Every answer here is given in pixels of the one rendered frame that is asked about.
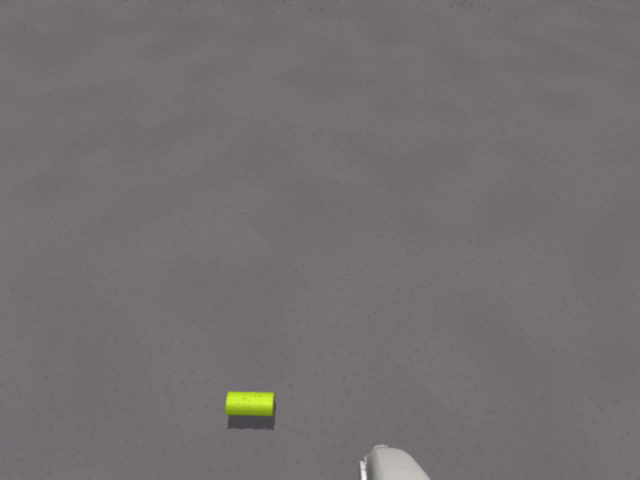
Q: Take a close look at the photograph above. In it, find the can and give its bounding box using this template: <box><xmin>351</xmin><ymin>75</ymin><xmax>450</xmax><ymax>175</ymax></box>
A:
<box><xmin>226</xmin><ymin>391</ymin><xmax>275</xmax><ymax>416</ymax></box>

